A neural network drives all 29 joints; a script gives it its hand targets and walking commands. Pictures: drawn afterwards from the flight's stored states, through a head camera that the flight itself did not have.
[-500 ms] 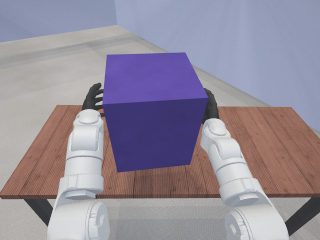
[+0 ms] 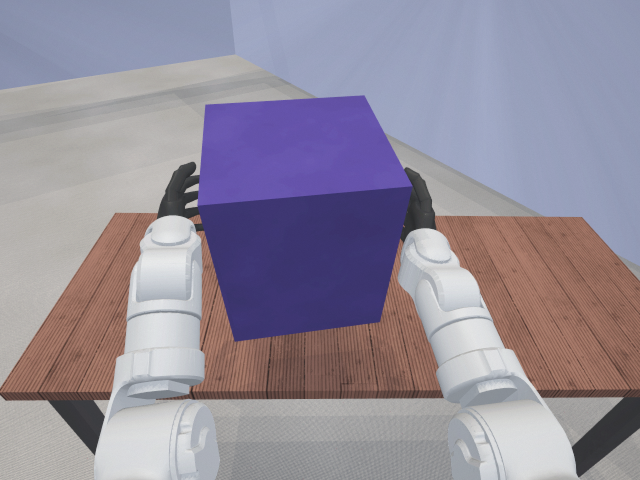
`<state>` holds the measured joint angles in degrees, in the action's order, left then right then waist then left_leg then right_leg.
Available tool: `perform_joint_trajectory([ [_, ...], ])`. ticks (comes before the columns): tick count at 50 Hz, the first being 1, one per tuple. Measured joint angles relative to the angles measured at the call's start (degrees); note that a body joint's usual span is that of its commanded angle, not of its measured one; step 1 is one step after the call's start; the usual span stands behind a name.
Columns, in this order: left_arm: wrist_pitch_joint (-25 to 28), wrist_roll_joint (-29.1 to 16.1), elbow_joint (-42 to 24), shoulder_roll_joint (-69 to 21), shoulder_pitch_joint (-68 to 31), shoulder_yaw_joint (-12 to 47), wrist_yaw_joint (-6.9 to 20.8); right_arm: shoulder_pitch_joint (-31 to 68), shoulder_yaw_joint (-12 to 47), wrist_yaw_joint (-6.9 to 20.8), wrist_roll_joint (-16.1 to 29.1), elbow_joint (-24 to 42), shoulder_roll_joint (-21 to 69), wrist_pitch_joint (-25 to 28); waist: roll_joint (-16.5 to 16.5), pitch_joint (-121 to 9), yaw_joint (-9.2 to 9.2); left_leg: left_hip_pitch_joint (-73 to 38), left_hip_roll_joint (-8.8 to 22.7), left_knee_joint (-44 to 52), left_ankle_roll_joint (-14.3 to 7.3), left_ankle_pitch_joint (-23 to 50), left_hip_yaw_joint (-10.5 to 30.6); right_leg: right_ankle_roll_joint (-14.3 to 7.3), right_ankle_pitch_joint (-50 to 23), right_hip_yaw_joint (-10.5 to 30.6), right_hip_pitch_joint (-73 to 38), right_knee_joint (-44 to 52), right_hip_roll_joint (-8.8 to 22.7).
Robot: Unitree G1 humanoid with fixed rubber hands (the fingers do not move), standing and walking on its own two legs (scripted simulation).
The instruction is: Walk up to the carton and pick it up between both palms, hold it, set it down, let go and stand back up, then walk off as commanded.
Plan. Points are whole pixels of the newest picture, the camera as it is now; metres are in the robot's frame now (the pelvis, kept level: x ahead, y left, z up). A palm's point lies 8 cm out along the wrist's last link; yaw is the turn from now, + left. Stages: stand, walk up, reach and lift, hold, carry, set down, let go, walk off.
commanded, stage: reach and lift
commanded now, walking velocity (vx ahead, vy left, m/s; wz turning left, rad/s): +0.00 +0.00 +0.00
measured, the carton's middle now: (298, 220) +0.44 +0.02 +0.15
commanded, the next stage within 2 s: hold in 0.24 s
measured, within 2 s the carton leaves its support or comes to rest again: neither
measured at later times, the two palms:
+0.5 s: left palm (166, 220) +0.38 +0.17 +0.21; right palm (416, 226) +0.37 -0.12 +0.19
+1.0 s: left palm (160, 209) +0.37 +0.17 +0.23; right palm (418, 215) +0.37 -0.12 +0.21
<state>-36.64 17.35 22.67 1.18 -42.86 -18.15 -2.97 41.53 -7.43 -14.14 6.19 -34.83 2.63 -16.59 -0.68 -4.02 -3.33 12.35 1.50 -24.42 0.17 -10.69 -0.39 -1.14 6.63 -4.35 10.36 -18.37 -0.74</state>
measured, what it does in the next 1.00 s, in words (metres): stands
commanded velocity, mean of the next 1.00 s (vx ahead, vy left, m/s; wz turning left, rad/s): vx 0.00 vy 0.00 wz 0.00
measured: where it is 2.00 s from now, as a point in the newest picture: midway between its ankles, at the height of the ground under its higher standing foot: outside the picture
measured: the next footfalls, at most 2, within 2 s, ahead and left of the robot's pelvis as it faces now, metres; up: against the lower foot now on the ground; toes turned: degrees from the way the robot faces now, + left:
none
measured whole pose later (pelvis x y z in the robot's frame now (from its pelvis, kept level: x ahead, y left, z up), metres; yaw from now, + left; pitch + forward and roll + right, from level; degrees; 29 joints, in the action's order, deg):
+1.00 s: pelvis +0.00 +0.00 +0.00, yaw +0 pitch -3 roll -1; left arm -45.5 19.9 11.0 1.0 -43.1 -17.8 -1.1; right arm 42.6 -4.9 -15.9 9.3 -27.0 2.0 -22.8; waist -0.7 -2.8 -3.6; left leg 11.0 1.4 -24.3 0.2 -10.4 -0.3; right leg -1.1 6.5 -4.3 9.0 -18.3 -0.7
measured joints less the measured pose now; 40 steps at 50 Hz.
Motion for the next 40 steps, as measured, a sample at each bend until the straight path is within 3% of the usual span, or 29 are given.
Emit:
perform_joint_trajectory([
  [32, -6.5, 0.7, -8.6, 0.0, -0.2, 0.1, 0.5, 0.7, 1.8, -1.6, 2.7, 5.9, -0.2, -4.6, 0.0, 0.2, -0.14, -0.8, 0.0, 0.0, 0.0, 0.3, 0.1, 0.0, -0.2, 0.0, -0.8, 0.0, 0.0],
  [40, -7.9, 2.6, -8.6, -0.2, -0.2, -0.9, 2.7, 1.0, 2.1, -1.6, 2.0, 6.0, -0.2, -6.5, 0.0, 1.2, -0.14, -1.2, -0.1, 0.1, 0.0, 0.3, 0.1, 0.0, -0.3, 0.0, -1.3, 0.1, 0.0],
])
